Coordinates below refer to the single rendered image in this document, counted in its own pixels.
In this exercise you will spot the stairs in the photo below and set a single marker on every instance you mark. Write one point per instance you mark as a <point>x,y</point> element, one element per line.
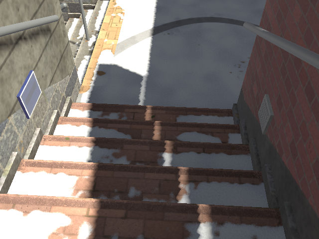
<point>113,171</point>
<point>82,49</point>

